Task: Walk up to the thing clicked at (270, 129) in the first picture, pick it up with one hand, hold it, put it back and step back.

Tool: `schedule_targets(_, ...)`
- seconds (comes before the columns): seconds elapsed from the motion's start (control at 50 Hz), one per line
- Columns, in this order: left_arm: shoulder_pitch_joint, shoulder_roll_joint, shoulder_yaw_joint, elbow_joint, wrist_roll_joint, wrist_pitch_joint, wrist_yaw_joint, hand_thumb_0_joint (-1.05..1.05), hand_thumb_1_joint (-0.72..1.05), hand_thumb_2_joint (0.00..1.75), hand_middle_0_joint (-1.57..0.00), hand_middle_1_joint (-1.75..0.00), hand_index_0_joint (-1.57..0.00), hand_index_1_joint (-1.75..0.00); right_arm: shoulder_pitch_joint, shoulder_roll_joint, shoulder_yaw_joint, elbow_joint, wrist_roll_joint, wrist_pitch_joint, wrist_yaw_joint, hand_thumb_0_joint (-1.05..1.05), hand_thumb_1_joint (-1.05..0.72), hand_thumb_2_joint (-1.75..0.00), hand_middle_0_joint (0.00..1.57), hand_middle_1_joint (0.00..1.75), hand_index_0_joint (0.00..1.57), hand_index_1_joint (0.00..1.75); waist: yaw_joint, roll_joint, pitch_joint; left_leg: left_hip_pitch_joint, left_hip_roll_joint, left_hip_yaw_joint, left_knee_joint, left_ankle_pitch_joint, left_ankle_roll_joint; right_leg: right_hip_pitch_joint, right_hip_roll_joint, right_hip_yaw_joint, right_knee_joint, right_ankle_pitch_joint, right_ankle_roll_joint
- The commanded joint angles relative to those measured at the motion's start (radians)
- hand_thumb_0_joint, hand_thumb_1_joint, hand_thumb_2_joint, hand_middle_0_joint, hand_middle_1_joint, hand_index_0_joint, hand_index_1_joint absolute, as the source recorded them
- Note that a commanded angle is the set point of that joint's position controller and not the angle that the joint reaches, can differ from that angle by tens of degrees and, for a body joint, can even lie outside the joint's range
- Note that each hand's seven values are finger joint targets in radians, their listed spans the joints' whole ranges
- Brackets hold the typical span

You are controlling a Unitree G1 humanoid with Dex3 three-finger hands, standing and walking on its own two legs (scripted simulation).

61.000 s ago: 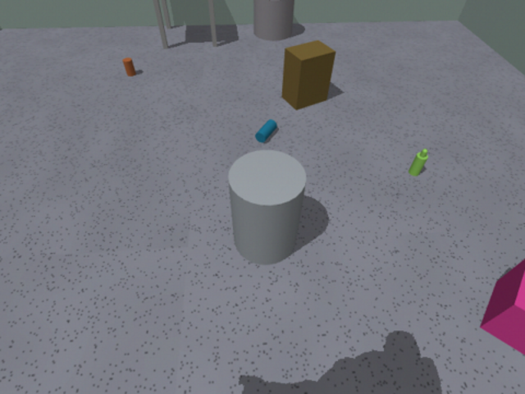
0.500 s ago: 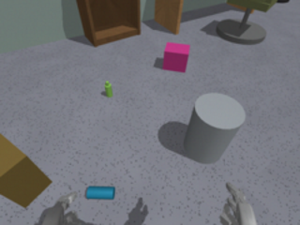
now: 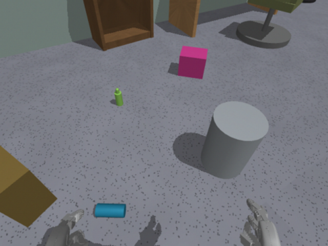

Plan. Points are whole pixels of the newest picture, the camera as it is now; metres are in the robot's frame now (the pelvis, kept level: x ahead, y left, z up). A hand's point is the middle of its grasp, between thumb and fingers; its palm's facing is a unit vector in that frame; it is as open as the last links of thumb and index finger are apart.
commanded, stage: stand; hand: left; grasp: from above
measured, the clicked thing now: (110, 210) +0.45 +0.27 -0.68
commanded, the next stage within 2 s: none
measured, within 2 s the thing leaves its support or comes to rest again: neither
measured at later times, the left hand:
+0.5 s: hand out of the picture +0.05 +0.24 -0.10, palm faces +0.06 -0.94 -0.33, open 7.4 cm
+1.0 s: hand out of the picture +0.03 +0.24 -0.10, palm faces +0.05 -0.94 -0.35, open 7.4 cm
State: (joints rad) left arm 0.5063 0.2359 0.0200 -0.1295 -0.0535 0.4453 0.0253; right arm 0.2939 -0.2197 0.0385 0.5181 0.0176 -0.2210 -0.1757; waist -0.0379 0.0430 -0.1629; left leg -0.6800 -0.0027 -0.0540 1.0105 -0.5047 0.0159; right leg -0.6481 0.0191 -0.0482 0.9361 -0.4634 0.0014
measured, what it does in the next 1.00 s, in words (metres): rises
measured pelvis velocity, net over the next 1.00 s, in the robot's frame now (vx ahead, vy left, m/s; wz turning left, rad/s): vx -0.01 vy -0.01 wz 0.02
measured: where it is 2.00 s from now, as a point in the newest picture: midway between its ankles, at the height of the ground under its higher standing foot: outside the picture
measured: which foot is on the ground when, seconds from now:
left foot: down 0.00-1.00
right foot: down 0.00-1.00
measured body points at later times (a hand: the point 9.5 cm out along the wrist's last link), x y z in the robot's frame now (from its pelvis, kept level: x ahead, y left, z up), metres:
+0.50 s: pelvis +0.00 +0.00 +0.06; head +0.01 +0.00 +0.51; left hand +0.04 +0.29 -0.08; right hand +0.09 -0.27 -0.08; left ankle +0.00 +0.11 -0.68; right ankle +0.00 -0.13 -0.68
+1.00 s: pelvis -0.01 -0.01 +0.07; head +0.00 -0.01 +0.52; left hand +0.03 +0.29 -0.07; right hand +0.06 -0.29 -0.08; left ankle +0.00 +0.11 -0.68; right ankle +0.00 -0.13 -0.68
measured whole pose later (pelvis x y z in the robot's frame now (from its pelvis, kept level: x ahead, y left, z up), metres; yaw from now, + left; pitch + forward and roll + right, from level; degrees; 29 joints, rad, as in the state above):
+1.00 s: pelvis -0.01 -0.01 +0.07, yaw +1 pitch -4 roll +0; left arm 0.14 0.30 0.03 1.17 0.03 0.00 0.03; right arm 0.15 -0.30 -0.02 1.14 -0.02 0.00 -0.02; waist 0.02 0.02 0.07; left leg -0.10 -0.03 -0.05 0.35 -0.18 0.01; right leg -0.10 -0.02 -0.03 0.34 -0.18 0.01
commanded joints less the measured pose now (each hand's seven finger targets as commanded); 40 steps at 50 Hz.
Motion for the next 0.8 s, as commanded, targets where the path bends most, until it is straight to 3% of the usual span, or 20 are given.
schedule_targets(0.0, -0.231, 0.184, 0.086, 0.332, 0.125, -0.326, 0.033, 0.0, 0.9, 0.9, -0.2, -0.3, -0.2, -0.3, -0.138, -0.244, -0.114, 0.109, -0.132, 0.083, 0.07, 0.0, -0.9, -0.9, 0.2, 0.3, 0.2, 0.3, 0.076, -0.094, 0.069, 0.158, 0.028, -0.034, -0.272, 0.388, 0.061, 0.267, -0.088, 0.141, -0.222, 0.174, -0.064)
schedule_targets(0.02, -0.22, 0.183, 0.077, 0.364, 0.121, -0.358, 0.025, 0.0, 0.9, 0.9, -0.2, -0.3, -0.2, -0.3, -0.125, -0.248, -0.114, 0.086, -0.145, 0.1, 0.086, 0.0, -0.9, -0.9, 0.2, 0.3, 0.2, 0.3, 0.05, -0.078, 0.068, 0.199, 0.028, -0.051, -0.274, 0.386, 0.059, 0.231, -0.084, 0.167, -0.249, 0.193, -0.082)
schedule_targets(0.06, -0.253, 0.2, 0.07, 0.458, 0.124, -0.396, 0.018, 0.0, 0.9, 0.9, -0.2, -0.3, -0.2, -0.3, -0.12, -0.222, -0.109, 0.135, -0.097, 0.111, 0.12, 0.0, -0.9, -0.9, 0.2, 0.3, 0.2, 0.3, 0.063, -0.023, -0.003, 0.286, 0.034, -0.057, -0.313, 0.423, 0.055, 0.325, -0.103, 0.154, -0.215, 0.308, -0.071)
schedule_targets(0.12, -0.295, 0.176, 0.071, 0.598, 0.102, -0.406, 0.014, 0.0, 0.9, 0.9, -0.2, -0.3, -0.2, -0.3, -0.147, -0.212, -0.113, 0.182, -0.069, 0.122, 0.148, 0.0, -0.9, -0.9, 0.2, 0.3, 0.2, 0.3, 0.081, -0.025, 0.025, 0.322, 0.044, -0.088, -0.393, 0.377, 0.053, 0.338, -0.087, 0.117, -0.264, 0.256, -0.042)
schedule_targets(0.2, -0.338, 0.172, 0.069, 0.759, 0.101, -0.434, 0.017, 0.0, 0.9, 0.9, -0.2, -0.3, -0.2, -0.3, -0.163, -0.216, -0.113, 0.253, -0.074, 0.149, 0.15, 0.0, -0.9, -0.9, 0.2, 0.3, 0.2, 0.3, 0.074, -0.026, 0.088, 0.347, 0.056, -0.115, -0.485, 0.318, 0.05, 0.371, -0.085, 0.108, -0.337, 0.223, -0.027)
schedule_targets(0.32, -0.345, 0.184, 0.065, 0.938, 0.089, -0.453, 0.02, 0.0, 0.9, 0.9, -0.2, -0.3, -0.2, -0.3, -0.157, -0.225, -0.109, 0.355, -0.064, 0.169, 0.144, 0.0, -0.9, -0.9, 0.2, 0.3, 0.2, 0.3, 0.061, -0.015, 0.122, 0.451, 0.065, -0.11, -0.577, 0.431, 0.033, 0.451, -0.102, 0.11, -0.451, 0.323, -0.025)
schedule_targets(0.38, -0.346, 0.201, 0.064, 1.008, 0.086, -0.456, 0.024, 0.0, 0.9, 0.9, -0.2, -0.3, -0.2, -0.3, -0.143, -0.233, -0.112, 0.401, -0.057, 0.177, 0.136, 0.0, -0.9, -0.9, 0.2, 0.3, 0.2, 0.3, 0.05, -0.031, 0.11, 0.529, 0.075, -0.103, -0.596, 0.537, 0.024, 0.481, -0.113, 0.105, -0.485, 0.396, -0.022)
schedule_targets(0.44, -0.348, 0.211, 0.058, 1.067, 0.082, -0.459, 0.026, 0.0, 0.9, 0.9, -0.2, -0.3, -0.2, -0.3, -0.162, -0.237, -0.109, 0.442, -0.049, 0.184, 0.135, 0.0, -0.9, -0.9, 0.2, 0.3, 0.2, 0.3, 0.055, -0.033, 0.123, 0.562, 0.074, -0.094, -0.622, 0.535, 0.021, 0.509, -0.123, 0.107, -0.532, 0.408, -0.02)
schedule_targets(0.52, -0.363, 0.218, 0.052, 1.131, 0.084, -0.454, 0.027, 0.0, 0.9, 0.9, -0.2, -0.3, -0.2, -0.3, -0.164, -0.241, -0.103, 0.485, -0.046, 0.194, 0.134, 0.0, -0.9, -0.9, 0.2, 0.3, 0.2, 0.3, 0.052, -0.035, 0.18, 0.538, 0.077, -0.099, -0.683, 0.445, 0.014, 0.529, -0.122, 0.107, -0.578, 0.339, -0.013)
schedule_targets(0.56, -0.37, 0.227, 0.052, 1.156, 0.085, -0.452, 0.024, 0.0, 0.9, 0.9, -0.2, -0.3, -0.2, -0.3, -0.167, -0.246, -0.104, 0.499, -0.046, 0.2, 0.136, 0.0, -0.9, -0.9, 0.2, 0.3, 0.2, 0.3, 0.049, -0.024, 0.213, 0.504, 0.077, -0.109, -0.721, 0.316, 0.014, 0.525, -0.116, 0.105, -0.598, 0.283, -0.013)
schedule_targets(0.62, -0.369, 0.229, 0.051, 1.185, 0.085, -0.455, 0.02, 0.0, 0.9, 0.9, -0.2, -0.3, -0.2, -0.3, -0.176, -0.249, -0.105, 0.516, -0.048, 0.203, 0.138, 0.0, -0.9, -0.9, 0.2, 0.3, 0.2, 0.3, 0.057, -0.018, 0.225, 0.48, 0.08, -0.116, -0.748, 0.265, 0.015, 0.544, -0.12, 0.106, -0.611, 0.273, -0.012)
schedule_targets(0.66, -0.357, 0.226, 0.049, 1.207, 0.086, -0.456, 0.018, 0.0, 0.9, 0.9, -0.2, -0.3, -0.2, -0.3, -0.181, -0.249, -0.105, 0.525, -0.045, 0.204, 0.141, 0.0, -0.9, -0.9, 0.2, 0.3, 0.2, 0.3, 0.061, -0.026, 0.234, 0.487, 0.079, -0.118, -0.751, 0.244, 0.014, 0.534, -0.119, 0.107, -0.628, 0.24, -0.011)
schedule_targets(0.78, -0.383, 0.247, 0.05, 1.229, 0.085, -0.464, 0.017, 0.0, 0.9, 0.9, -0.2, -0.3, -0.2, -0.3, -0.181, -0.249, -0.1, 0.543, -0.045, 0.201, 0.145, 0.0, -0.9, -0.9, 0.2, 0.3, 0.2, 0.3, 0.052, -0.048, 0.215, 0.527, 0.08, -0.108, -0.737, 0.304, 0.011, 0.52, -0.13, 0.12, -0.662, 0.239, -0.013)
